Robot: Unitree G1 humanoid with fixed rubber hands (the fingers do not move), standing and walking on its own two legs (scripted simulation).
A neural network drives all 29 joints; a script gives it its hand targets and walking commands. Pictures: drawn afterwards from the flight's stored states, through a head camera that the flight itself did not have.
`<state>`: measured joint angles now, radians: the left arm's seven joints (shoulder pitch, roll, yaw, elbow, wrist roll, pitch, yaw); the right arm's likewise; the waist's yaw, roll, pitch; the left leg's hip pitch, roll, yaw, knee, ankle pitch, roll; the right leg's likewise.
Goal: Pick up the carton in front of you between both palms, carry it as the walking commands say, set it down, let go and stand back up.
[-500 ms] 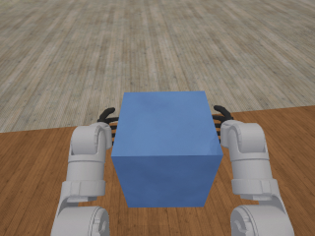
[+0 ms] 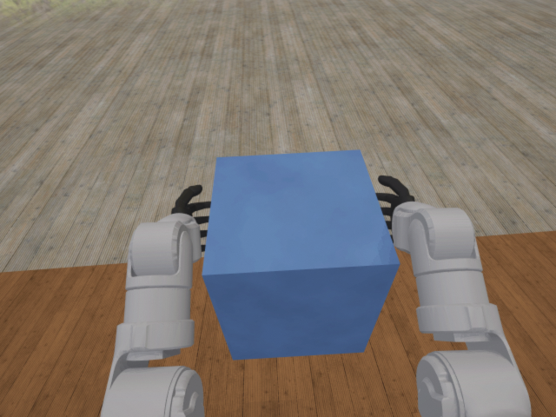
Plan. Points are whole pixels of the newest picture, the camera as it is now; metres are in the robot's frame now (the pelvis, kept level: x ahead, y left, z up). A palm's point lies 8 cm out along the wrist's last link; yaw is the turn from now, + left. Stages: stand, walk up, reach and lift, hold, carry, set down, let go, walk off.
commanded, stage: carry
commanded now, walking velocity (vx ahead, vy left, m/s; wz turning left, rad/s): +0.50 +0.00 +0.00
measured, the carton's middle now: (293, 259) +0.36 -0.01 +0.06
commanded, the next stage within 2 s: none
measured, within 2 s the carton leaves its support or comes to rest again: neither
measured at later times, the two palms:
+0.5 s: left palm (202, 147) +0.63 +0.16 +0.10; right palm (350, 142) +0.62 -0.14 +0.10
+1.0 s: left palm (218, 134) +0.69 +0.13 +0.10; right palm (357, 127) +0.68 -0.17 +0.10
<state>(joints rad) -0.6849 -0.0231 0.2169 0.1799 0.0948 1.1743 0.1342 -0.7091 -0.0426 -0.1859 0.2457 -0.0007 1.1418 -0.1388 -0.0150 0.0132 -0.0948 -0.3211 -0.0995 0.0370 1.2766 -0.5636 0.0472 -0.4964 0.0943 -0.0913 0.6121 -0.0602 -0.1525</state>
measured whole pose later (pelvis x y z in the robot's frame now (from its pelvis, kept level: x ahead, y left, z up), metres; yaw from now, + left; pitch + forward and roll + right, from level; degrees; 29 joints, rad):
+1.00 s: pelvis +0.33 -0.01 -0.03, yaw -1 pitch +3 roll +0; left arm -0.65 -0.01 0.20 0.20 0.06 1.17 0.13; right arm -0.66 0.00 -0.21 0.21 -0.06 1.17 -0.13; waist 0.00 0.02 -0.10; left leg -0.37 -0.05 0.05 0.56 -0.08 0.08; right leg -0.36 0.01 0.00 0.64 -0.18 -0.01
